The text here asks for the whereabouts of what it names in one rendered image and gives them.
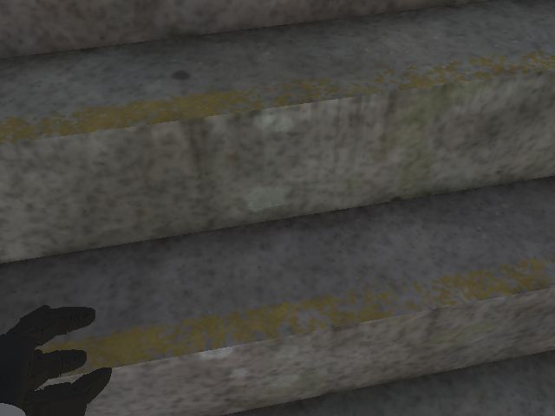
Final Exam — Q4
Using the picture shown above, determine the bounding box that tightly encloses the robot left hand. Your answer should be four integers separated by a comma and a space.
0, 305, 112, 416

